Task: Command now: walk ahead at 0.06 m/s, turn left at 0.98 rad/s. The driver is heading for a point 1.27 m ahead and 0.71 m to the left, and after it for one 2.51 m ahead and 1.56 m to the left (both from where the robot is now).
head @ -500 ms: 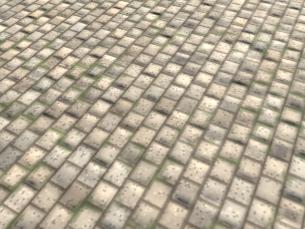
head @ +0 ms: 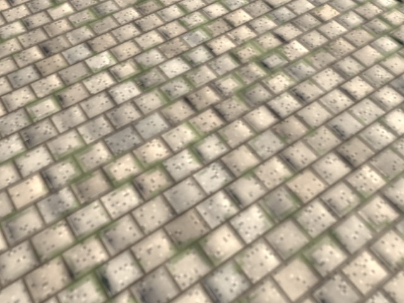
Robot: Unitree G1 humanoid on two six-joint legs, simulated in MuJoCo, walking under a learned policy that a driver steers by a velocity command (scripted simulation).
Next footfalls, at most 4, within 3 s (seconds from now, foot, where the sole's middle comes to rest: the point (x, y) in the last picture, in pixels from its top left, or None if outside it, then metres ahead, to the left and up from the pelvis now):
0.22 right None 0.17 -0.13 -0.77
0.70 left None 0.04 0.06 -0.77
1.18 right None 0.17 -0.05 -0.77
1.62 left None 0.11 0.14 -0.77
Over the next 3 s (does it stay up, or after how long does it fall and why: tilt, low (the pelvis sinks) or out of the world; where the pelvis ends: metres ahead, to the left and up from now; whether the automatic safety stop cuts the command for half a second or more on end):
stays up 0.28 0.16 0.00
